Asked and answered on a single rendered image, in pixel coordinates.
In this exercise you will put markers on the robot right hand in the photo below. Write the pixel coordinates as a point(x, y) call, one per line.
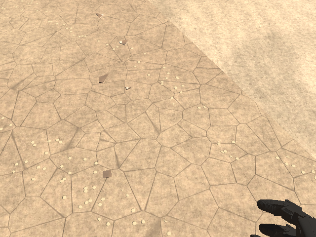
point(290, 212)

